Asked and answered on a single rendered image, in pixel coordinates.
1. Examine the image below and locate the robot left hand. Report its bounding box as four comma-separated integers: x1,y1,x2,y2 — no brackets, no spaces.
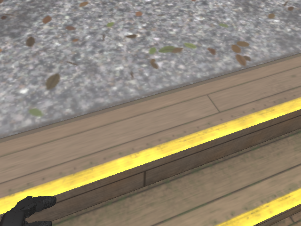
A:
0,196,56,226

